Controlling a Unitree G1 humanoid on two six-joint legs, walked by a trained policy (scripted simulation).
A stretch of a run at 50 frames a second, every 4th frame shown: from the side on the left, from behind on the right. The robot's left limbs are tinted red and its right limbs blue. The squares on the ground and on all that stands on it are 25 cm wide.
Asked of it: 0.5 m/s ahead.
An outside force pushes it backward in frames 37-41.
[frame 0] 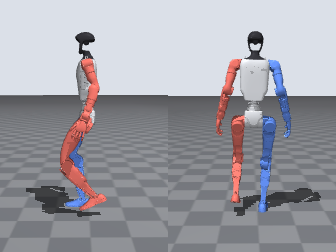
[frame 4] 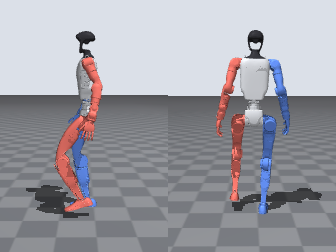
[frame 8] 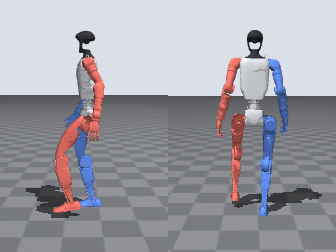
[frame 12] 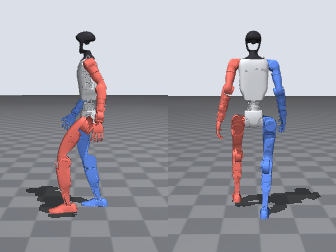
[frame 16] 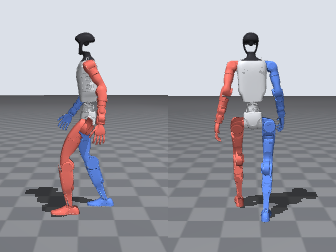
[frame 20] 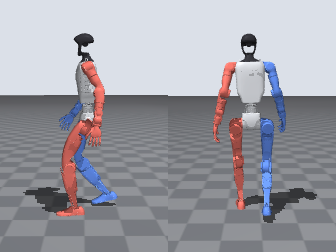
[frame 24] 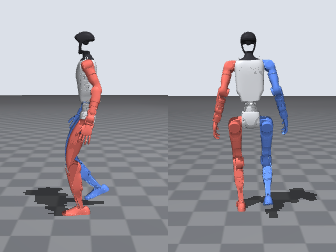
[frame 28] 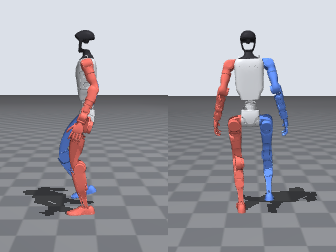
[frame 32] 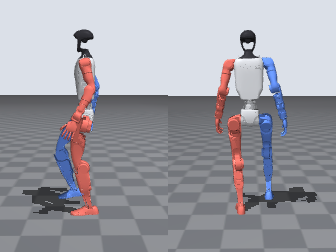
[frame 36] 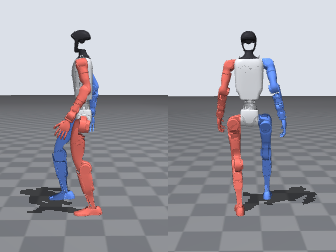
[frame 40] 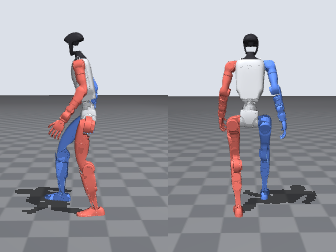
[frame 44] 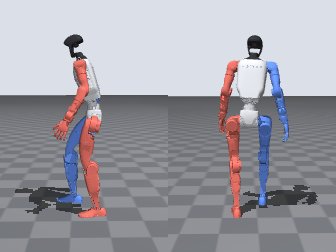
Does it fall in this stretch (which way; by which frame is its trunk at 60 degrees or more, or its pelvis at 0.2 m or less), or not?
no
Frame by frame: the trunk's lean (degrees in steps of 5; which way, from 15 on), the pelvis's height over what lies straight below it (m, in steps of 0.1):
0: 5, 0.8
4: 0, 0.8
8: 0, 0.8
12: 5, 0.8
16: 5, 0.8
20: 5, 0.8
24: 5, 0.8
28: 5, 0.8
32: 5, 0.8
36: 5, 0.8
40: 15 forward, 0.8
44: 20 forward, 0.8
